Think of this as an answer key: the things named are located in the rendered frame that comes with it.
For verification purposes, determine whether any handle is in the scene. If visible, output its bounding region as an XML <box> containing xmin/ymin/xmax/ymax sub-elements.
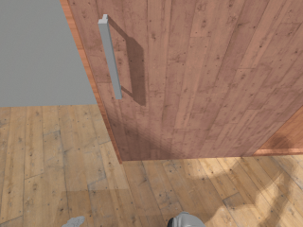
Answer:
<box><xmin>98</xmin><ymin>14</ymin><xmax>122</xmax><ymax>99</ymax></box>

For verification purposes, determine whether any right robot thigh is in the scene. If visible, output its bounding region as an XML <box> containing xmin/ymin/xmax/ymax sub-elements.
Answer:
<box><xmin>172</xmin><ymin>214</ymin><xmax>205</xmax><ymax>227</ymax></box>

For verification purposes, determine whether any wardrobe door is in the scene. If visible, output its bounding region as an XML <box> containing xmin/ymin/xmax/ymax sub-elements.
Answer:
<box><xmin>68</xmin><ymin>0</ymin><xmax>303</xmax><ymax>162</ymax></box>
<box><xmin>258</xmin><ymin>105</ymin><xmax>303</xmax><ymax>150</ymax></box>

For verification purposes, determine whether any robot left hand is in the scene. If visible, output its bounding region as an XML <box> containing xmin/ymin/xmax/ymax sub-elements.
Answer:
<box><xmin>62</xmin><ymin>216</ymin><xmax>85</xmax><ymax>227</ymax></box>

